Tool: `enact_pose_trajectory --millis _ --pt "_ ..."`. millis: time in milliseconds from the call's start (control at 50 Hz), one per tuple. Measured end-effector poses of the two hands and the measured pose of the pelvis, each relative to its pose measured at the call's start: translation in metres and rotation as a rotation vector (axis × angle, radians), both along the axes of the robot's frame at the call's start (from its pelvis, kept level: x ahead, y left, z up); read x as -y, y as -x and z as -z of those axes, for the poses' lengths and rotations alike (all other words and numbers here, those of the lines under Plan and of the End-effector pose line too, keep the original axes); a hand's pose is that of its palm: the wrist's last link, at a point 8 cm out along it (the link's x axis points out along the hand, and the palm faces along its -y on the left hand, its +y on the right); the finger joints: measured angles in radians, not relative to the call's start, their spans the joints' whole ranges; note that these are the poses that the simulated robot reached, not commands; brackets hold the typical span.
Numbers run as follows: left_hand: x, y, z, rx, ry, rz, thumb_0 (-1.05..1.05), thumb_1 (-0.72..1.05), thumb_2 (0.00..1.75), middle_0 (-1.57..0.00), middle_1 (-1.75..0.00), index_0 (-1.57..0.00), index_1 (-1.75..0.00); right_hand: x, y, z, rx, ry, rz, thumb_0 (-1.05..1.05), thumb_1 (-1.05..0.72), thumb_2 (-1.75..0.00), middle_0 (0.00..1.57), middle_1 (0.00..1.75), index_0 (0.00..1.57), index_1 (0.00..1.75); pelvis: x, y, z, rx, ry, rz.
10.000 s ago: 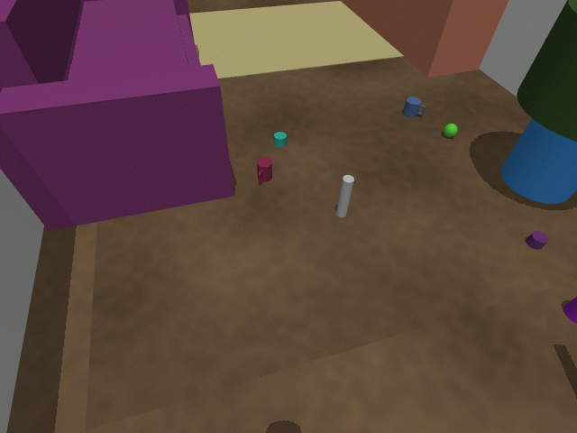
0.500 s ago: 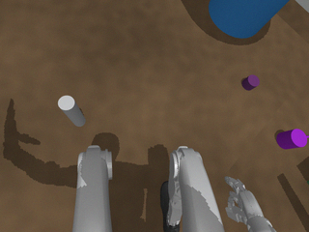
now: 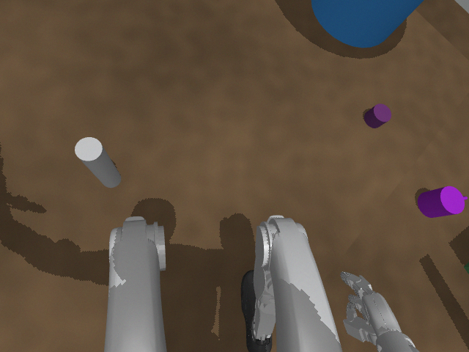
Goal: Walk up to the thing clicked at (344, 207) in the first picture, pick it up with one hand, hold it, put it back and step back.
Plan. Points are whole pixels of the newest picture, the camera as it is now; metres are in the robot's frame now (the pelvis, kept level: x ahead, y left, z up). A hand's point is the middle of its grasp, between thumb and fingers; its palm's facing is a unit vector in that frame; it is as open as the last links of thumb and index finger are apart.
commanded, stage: approach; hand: left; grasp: from the side
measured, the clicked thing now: (101, 166) +0.46 +0.26 -0.29
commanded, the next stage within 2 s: close in in 0.60 s
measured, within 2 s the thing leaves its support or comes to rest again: neither
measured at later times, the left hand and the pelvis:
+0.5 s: hand out of the picture +0.40 +0.39 -0.13, palm faces +0.21 -0.98 +0.03, open 17.6 cm; pelvis -0.01 +0.00 -0.07, yaw -4 degrees
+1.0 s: hand (80, 181) +0.41 +0.29 -0.26, palm faces +0.16 -0.99 +0.04, open 17.6 cm; pelvis -0.01 +0.02 -0.12, yaw -8 degrees
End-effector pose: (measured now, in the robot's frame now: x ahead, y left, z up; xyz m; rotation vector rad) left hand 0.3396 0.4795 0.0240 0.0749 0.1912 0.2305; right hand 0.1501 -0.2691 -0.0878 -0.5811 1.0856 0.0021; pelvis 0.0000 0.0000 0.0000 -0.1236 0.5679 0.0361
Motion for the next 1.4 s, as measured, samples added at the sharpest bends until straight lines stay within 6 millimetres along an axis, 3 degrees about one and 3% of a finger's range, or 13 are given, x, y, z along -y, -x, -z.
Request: enact_pose_trajectory --millis 160,260,340,560,820,960,1400 --pt "-0.005 -0.001 0.006 0.031 0.011 -0.008 -0.01 -0.56 0.05 -0.07 -0.05 -0.05 -0.07 -0.001 0.001 0.005 -0.005 0.008 -0.019 0.0 -0.91 -0.91 0.21 0.3 0.2 0.3 -0.001 0.002 0.008 0.01 0.004 0.004" --pt "-0.004 -0.004 0.027 0.08 0.027 -0.013 -0.01 -0.58 0.03 -0.08 -0.06 -0.06 -0.08 0.0 0.003 0.013 -0.012 0.02 -0.053 0.0 -0.91 -0.91 0.21 0.3 0.2 0.3 -0.001 0.004 0.02 0.024 0.01 0.012" --pt "0.006 -0.011 0.063 0.108 0.054 -0.012 -0.01 -0.59 0.01 -0.08 -0.06 -0.06 -0.08 -0.001 0.003 0.022 -0.023 0.037 -0.088 0.0 -0.91 -0.9 0.21 0.3 0.2 0.3 -0.002 0.006 0.036 0.045 0.018 0.021" --pt "0.048 -0.035 0.186 0.087 0.099 0.042 -0.01 -0.59 0.01 -0.09 -0.07 -0.07 -0.08 -0.003 0.007 0.049 -0.11 0.133 -0.176 0.0 -0.9 -0.9 0.21 0.3 0.2 0.3 -0.005 0.008 0.082 0.135 0.06 0.054" --pt "0.113 -0.044 0.266 0.06 0.133 0.113 -0.01 -0.6 0.02 -0.08 -0.09 -0.07 -0.09 -0.012 0.017 0.062 -0.184 0.196 -0.243 0.0 -0.92 -0.91 0.21 0.3 0.21 0.3 -0.013 0.011 0.109 0.232 0.108 0.08" --pt "0.136 -0.045 0.283 0.104 0.129 0.064 -0.01 -0.6 0.01 -0.08 -0.08 -0.07 -0.09 -0.018 0.018 0.061 -0.198 0.215 -0.283 0.0 -0.93 -0.91 0.21 0.3 0.21 0.3 -0.016 0.014 0.116 0.277 0.13 0.091" --pt "0.173 -0.049 0.294 0.147 0.099 0.07 -0.01 -0.56 0.05 -0.06 -0.06 -0.05 -0.06 -0.027 0.025 0.059 -0.256 0.234 -0.319 0.0 -0.92 -0.91 0.21 0.3 0.21 0.3 -0.022 0.017 0.121 0.32 0.161 0.098"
